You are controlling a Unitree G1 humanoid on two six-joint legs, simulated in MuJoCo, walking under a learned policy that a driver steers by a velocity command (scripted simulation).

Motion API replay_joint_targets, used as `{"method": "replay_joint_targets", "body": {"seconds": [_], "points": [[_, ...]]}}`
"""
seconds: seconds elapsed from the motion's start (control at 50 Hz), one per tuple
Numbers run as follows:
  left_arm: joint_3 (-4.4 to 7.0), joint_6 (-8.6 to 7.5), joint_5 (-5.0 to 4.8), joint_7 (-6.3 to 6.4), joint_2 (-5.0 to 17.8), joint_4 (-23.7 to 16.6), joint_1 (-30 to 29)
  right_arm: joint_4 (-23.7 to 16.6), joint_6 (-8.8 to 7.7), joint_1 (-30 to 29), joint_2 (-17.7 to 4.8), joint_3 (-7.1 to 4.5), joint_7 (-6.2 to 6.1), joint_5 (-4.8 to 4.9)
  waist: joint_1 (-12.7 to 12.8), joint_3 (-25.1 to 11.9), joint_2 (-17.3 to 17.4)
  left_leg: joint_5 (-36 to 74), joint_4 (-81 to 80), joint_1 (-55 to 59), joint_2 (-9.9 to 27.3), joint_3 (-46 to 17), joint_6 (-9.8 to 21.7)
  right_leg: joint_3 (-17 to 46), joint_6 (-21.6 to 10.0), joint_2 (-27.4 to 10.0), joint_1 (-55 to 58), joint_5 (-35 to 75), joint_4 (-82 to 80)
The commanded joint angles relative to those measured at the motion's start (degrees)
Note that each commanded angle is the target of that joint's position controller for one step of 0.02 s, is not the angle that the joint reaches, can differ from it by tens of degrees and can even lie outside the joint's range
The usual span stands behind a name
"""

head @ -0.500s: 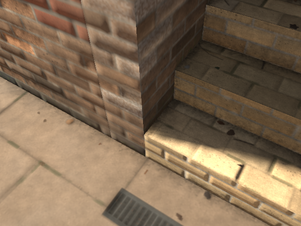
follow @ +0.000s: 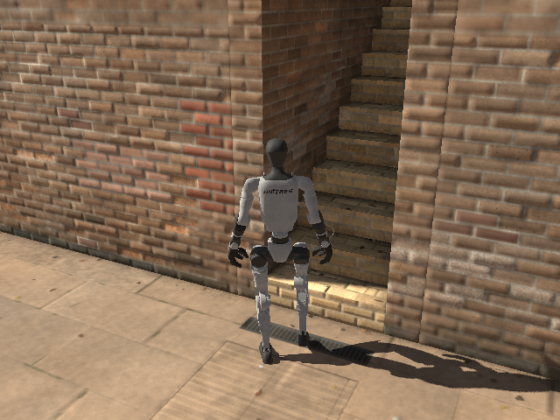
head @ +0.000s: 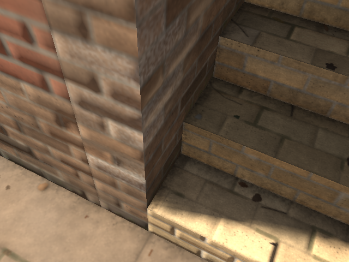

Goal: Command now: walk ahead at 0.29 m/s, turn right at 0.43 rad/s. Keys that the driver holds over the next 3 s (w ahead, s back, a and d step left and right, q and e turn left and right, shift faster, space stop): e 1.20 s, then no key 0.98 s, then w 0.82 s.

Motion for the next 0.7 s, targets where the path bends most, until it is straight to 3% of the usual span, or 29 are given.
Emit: {"method": "replay_joint_targets", "body": {"seconds": [0.02, 0.04, 0.08, 0.1, 0.12, 0.14, 0.16, 0.18, 0.2, 0.22, 0.24, 0.26, 0.28, 0.3, 0.32, 0.34, 0.36, 0.38, 0.42, 0.44, 0.46, 0.48, 0.52, 0.58, 0.66, 0.68, 0.7], "points": [[-0.18, 0.14, 0.83, -0.46, 1.21, -2.5, -0.76, -1.55, -1.34, -0.78, -6.88, -1.75, -0.98, 0.87, 0.73, -0.38, 7.0, 41.03, -4.55, 1.23, 15.51, -2.73, 5.84, -1.14, 0.92, -1.28, -0.92, 4.62, -5.88], [-0.52, 0.25, 0.79, -0.58, 0.57, -2.55, -1.37, -1.44, -1.25, -1.67, -7.26, -1.77, -1.29, 0.97, 0.87, 0.21, 7.17, 44.55, -3.46, 0.6, 15.0, -0.94, 5.5, -2.12, 1.03, -0.66, 1.14, 5.97, -10.28], [-1.12, 0.34, 0.52, -0.98, 0.09, -3.23, -3.68, -0.2, -1.05, -1.06, -8.04, -2.0, -1.29, 0.92, 0.24, -2.33, 8.98, 41.98, -2.3, 1.32, 14.11, 1.79, 4.55, -3.37, 0.08, 0.0, 6.36, 8.99, -17.29], [-1.0, 0.19, 0.36, -0.81, 0.89, -3.9, -4.52, 0.95, -1.08, -0.5, -6.8, -1.59, -1.65, 1.43, 0.22, -2.66, 9.9, 40.46, -1.99, 1.82, 13.56, 1.77, 3.66, -3.37, -0.36, 0.75, 8.31, 10.03, -20.88], [-0.82, 0.46, 0.47, -0.96, 1.66, -3.29, -3.37, 0.83, -0.93, -1.33, -8.55, -2.19, -2.13, 1.84, 0.51, -2.31, 9.14, 43.8, 0.31, 4.52, 14.9, 0.82, 3.37, -3.85, -0.79, 1.46, 8.11, 9.43, -23.35], [0.15, -1.59, -2.02, -0.68, 4.75, -8.8, -6.79, -1.75, 1.25, -6.05, -14.46, -3.54, -3.56, 1.99, 2.3, -4.8, 10.84, 46.53, 4.82, 3.89, 14.31, -1.05, 2.37, -1.1, 0.44, 1.0, 9.48, 6.41, -23.84], [0.71, -2.93, -2.24, -0.82, 6.45, -8.42, -4.56, -2.93, 3.04, -9.04, -13.53, -3.57, -4.91, 1.71, 4.07, -7.05, 9.13, 47.23, 9.14, 5.32, 14.61, -0.74, 1.68, -1.89, 0.24, 2.18, 10.31, 6.57, -27.17], [0.1, -0.93, 1.38, -0.42, 4.32, -1.89, 4.08, -1.22, 2.83, -4.77, -10.22, -3.27, -4.31, 1.63, 2.75, -7.85, 4.42, 46.16, 15.19, 8.88, 15.72, 1.24, 2.78, -4.96, -1.3, 5.32, 12.96, 5.69, -31.89], [0.4, -0.77, 2.27, 0.04, 4.14, -1.81, 6.63, -0.25, 2.91, -1.98, -10.39, -3.29, -3.97, 2.03, 3.57, -9.17, 2.85, 40.16, 23.68, 5.52, 13.67, 2.23, 1.47, -5.33, -3.16, 6.25, 19.35, 10.05, -35.39], [1.36, -1.03, 2.35, 0.88, 7.27, -1.61, 8.9, -0.16, 2.96, 0.24, -9.84, -3.06, -3.45, 1.48, 4.63, -10.94, -2.06, 22.97, 35.51, -3.57, 10.57, 2.57, -1.42, 2.07, -6.23, 1.35, 28.24, 27.05, -36.79], [4.52, -0.18, -1.34, 2.64, 18.78, -7.8, -0.25, -5.35, 2.66, 0.75, -5.44, -1.01, -3.2, -2.29, -1.37, -14.11, -20.73, -24.35, 52.37, -29.42, -0.52, 0.06, -7.74, 28.29, -20.02, -15.42, 41.44, 50.39, -35.95], [4.2, -0.01, -0.13, 3.51, 15.59, -11.24, -0.98, -3.25, 2.59, -0.17, -9.69, -1.6, -2.95, -1.25, 3.82, -23.33, -8.9, -28.09, 60.97, -28.04, -1.39, -12.68, -7.42, 34.48, -24.55, -19.08, 40.73, 39.57, -40.34], [3.75, 0.14, 0.02, 3.92, 13.79, -12.47, -5.16, -4.03, 2.73, -2.67, -10.89, -1.7, -2.57, 0.68, 2.85, -17.88, -2.1, -24.17, 60.69, -31.1, 1.18, -14.21, -6.91, 29.66, -21.83, -17.68, 35.59, 33.86, -41.2], [3.19, 0.27, -0.94, 4.27, 11.06, -12.96, -7.53, -3.66, 3.38, -4.26, -10.08, -1.67, -3.39, 0.49, 1.56, -13.41, 3.3, -19.52, 57.36, -31.39, 2.92, -14.26, -7.01, 25.36, -17.31, -14.39, 29.87, 27.35, -41.11], [2.73, 0.71, -1.95, 4.45, 9.52, -13.11, -8.23, -4.01, 4.09, -5.76, -10.05, -1.78, -4.55, -0.42, 1.13, -10.64, 4.71, -16.43, 53.44, -30.9, 3.42, -13.92, -7.39, 23.39, -14.21, -12.33, 24.85, 21.27, -41.43], [2.45, 1.09, -2.03, 4.72, 9.12, -12.94, -8.19, -4.67, 4.72, -6.26, -10.09, -1.95, -5.09, -1.05, 0.06, -9.33, 3.03, -14.02, 50.82, -27.61, 2.89, -13.45, -7.5, 21.51, -12.5, -10.12, 19.26, 17.37, -42.13], [2.24, 1.77, -1.34, 4.64, 9.22, -12.89, -7.7, -4.91, 5.35, -5.99, -9.44, -1.97, -4.92, -1.59, -0.61, -8.77, 0.89, -12.16, 49.98, -25.53, 1.54, -12.28, -7.81, 20.22, -11.7, -7.63, 15.44, 14.24, -42.73], [2.44, 2.43, -0.75, 4.69, 9.49, -14.06, -8.67, -4.75, 5.49, -4.75, -8.18, -1.7, -4.64, -1.08, -0.96, -9.71, -1.4, -11.09, 48.73, -24.67, 0.52, -12.61, -7.94, 20.2, -11.21, -6.74, 14.57, 12.62, -42.51], [2.61, 3.09, -0.57, 4.98, 9.79, -15.57, -9.07, -4.76, 5.61, -4.42, -7.64, -1.54, -4.43, -0.27, -0.97, -9.96, -3.03, -9.36, 44.25, -25.29, -0.5, -12.74, -8.59, 20.7, -10.27, -5.63, 14.61, 8.88, -42.33], [2.71, 3.73, 0.51, 3.86, 10.75, -10.44, -0.87, -3.31, 7.17, -2.0, -5.47, -0.22, -2.66, -2.14, -0.06, -9.21, -3.35, -9.3, 41.07, -23.18, -0.1, -10.46, -6.55, 20.39, -9.13, -5.63, 15.95, 7.47, -42.29], [3.0, 3.62, -0.5, 4.81, 9.52, -15.93, -8.09, -4.65, 7.03, -5.16, -7.11, -1.27, -3.31, -0.56, -0.43, -9.15, -4.37, -7.96, 39.55, -25.98, -1.3, -13.6, -8.41, 23.17, -8.41, -4.67, 15.32, 0.87, -43.16], [3.01, 3.76, -0.65, 5.19, 10.08, -16.76, -9.98, -4.89, 6.94, -6.99, -8.17, -1.28, -3.5, -0.22, -0.22, -9.06, -5.47, -7.45, 37.18, -25.99, -1.12, -13.95, -8.73, 24.31, -7.67, -4.84, 15.85, -2.59, -43.33], [3.35, 3.95, -0.28, 5.71, 10.49, -16.89, -9.76, -3.97, 6.47, -5.88, -8.42, -1.33, -3.56, -0.36, -0.41, -9.57, -7.5, -8.53, 31.94, -23.11, -1.56, -14.09, -9.02, 25.75, -6.93, -4.41, 15.96, -6.26, -43.73], [3.77, 4.14, -0.34, 5.65, 10.69, -17.23, -9.21, -3.15, 5.56, -6.84, -8.95, -1.29, -3.36, 0.33, 0.86, -9.06, -8.98, -8.74, 24.65, -18.7, -2.24, -13.3, -8.16, 27.49, -6.57, -4.11, 16.6, -8.06, -44.04], [3.97, 4.36, -1.19, 5.66, 10.12, -18.05, -9.26, -0.85, 4.64, -2.64, -11.15, -1.83, -2.33, 1.33, -0.15, -8.15, -10.42, -5.66, 9.59, -10.56, -1.45, -12.56, -4.35, 29.96, -5.22, -2.91, 17.48, -9.37, -44.22], [3.75, 4.28, -1.79, 5.61, 9.51, -18.16, -9.17, 0.0, 4.49, -0.01, -12.4, -2.3, -2.24, 0.93, -1.46, -7.53, -9.76, -3.27, 2.74, -4.44, 0.41, -12.32, -2.72, 28.31, -3.01, -0.64, 13.76, -10.93, -42.67], [3.27, 4.2, -2.26, 5.4, 7.7, -18.02, -7.91, 0.27, 4.55, 1.97, -14.96, -3.0, -2.33, -0.25, -1.42, -8.68, -4.22, -5.05, -0.69, 3.99, 8.09, -17.64, 0.21, 24.08, -0.21, 2.48, 5.99, -14.04, -34.12]]}}
Next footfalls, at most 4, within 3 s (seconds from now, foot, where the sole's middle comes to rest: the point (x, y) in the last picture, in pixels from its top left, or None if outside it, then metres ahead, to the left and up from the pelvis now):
0.22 right None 0.20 -0.12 -0.79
0.68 left None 0.20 0.10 -0.79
1.12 right None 0.04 -0.13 -0.79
1.52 left None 0.21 0.03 -0.79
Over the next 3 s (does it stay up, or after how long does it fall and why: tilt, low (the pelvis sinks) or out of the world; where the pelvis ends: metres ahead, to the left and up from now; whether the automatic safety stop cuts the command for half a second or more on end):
stays up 0.27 -0.16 -0.01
